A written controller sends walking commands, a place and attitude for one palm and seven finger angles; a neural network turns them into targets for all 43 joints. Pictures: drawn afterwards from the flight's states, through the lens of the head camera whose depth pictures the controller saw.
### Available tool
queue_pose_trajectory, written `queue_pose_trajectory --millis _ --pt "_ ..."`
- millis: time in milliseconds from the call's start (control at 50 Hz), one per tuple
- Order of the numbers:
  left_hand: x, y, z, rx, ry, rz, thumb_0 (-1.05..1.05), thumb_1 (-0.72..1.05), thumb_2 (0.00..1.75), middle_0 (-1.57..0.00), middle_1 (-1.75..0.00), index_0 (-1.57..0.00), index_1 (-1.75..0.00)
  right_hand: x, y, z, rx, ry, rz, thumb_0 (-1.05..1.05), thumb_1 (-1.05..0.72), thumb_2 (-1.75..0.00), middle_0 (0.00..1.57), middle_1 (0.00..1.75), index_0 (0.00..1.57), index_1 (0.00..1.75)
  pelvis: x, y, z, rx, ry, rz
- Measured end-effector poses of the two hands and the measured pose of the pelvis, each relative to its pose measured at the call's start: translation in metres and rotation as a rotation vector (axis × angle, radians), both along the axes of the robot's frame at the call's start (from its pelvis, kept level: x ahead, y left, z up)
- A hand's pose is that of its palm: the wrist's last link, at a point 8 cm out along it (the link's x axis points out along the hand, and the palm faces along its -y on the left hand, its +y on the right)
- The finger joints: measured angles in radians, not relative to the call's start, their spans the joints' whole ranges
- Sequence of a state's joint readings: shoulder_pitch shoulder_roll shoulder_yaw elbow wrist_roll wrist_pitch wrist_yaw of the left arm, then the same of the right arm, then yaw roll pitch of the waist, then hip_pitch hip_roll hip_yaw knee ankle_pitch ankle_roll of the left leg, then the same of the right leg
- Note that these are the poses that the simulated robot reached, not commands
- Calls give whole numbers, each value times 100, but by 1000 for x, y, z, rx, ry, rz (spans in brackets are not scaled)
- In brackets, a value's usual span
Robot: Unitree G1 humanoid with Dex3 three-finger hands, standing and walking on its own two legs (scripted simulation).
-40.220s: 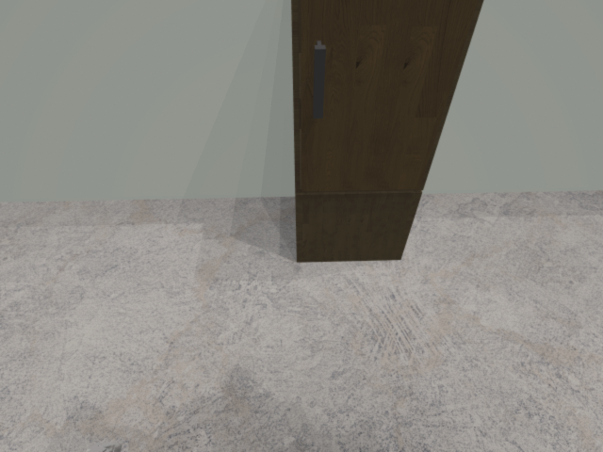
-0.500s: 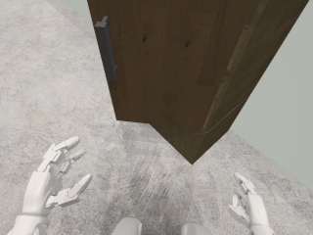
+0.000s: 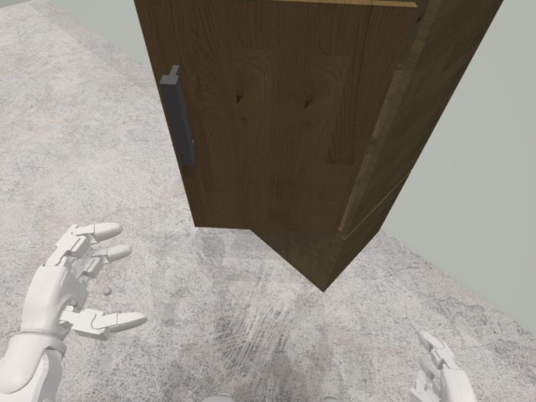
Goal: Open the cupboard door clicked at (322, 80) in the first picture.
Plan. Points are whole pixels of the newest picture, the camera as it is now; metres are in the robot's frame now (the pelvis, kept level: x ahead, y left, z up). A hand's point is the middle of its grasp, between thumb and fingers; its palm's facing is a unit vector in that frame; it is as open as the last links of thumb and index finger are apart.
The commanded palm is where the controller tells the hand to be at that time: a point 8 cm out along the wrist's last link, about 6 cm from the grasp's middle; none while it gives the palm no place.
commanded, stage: raise the hand with hooked fingers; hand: left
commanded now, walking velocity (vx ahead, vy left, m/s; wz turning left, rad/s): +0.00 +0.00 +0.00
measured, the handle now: (182, 118) +0.56 +0.20 +0.10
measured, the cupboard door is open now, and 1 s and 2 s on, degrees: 42 42 42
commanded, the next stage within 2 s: move the hooked fingers beside the handle in 1.02 s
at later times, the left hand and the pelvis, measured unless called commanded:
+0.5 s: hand (74, 231) +0.30 +0.27 +0.12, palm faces +0.07 -1.00 -0.04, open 14.0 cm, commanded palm +0.27 +0.32 +0.12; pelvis +0.01 +0.00 +0.02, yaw +0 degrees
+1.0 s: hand (85, 227) +0.30 +0.26 +0.12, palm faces +0.07 -1.00 -0.02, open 14.0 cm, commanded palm +0.27 +0.30 +0.12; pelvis +0.01 -0.01 +0.03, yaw -1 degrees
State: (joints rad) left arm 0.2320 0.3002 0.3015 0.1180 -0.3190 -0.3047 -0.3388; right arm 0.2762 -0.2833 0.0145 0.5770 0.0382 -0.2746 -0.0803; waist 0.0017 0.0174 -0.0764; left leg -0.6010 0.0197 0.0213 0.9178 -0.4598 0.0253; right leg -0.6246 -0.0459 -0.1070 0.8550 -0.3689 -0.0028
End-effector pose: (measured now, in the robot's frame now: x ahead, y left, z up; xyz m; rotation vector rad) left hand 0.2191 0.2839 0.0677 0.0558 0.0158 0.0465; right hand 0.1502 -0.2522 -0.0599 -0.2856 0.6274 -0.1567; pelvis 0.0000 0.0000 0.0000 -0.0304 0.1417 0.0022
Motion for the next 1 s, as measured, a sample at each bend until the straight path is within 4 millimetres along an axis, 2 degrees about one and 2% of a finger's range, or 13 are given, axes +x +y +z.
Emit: queue_pose_trajectory --millis 120,240,400,620,800,1000 --pt "11 14 16 -3 -20 14 0 -30 39 -28 -108 -28 -107 18 14 10 23 -40 39 1 -91 -90 21 29 20 29 4 1 6 -2 -20 2" --pt "22 26 27 -14 -12 20 0 -42 34 -29 -115 -29 -115 25 25 12 47 -37 63 1 -90 -90 21 30 20 30 7 1 11 -2 -36 5" --pt "40 35 44 -12 -19 19 -1 -49 31 -30 -119 -30 -119 16 23 9 51 5 49 1 -90 -90 21 30 21 30 8 0 17 2 -51 3" --pt "64 41 62 -28 -24 11 -1 -50 30 -30 -120 -30 -120 -4 0 9 28 56 -11 1 -90 -90 21 30 21 30 10 -6 24 10 -59 -9" --pt "63 30 54 -42 -15 15 -1 -50 30 -30 -120 -30 -120 -10 -11 11 21 62 -33 1 -91 -90 21 30 20 29 10 -10 25 16 -58 -19" --pt "57 27 57 -31 -32 22 -1 -50 30 -30 -120 -30 -120 -5 -7 11 36 45 -24 1 -91 -90 21 30 20 29 7 -13 25 17 -70 -15"
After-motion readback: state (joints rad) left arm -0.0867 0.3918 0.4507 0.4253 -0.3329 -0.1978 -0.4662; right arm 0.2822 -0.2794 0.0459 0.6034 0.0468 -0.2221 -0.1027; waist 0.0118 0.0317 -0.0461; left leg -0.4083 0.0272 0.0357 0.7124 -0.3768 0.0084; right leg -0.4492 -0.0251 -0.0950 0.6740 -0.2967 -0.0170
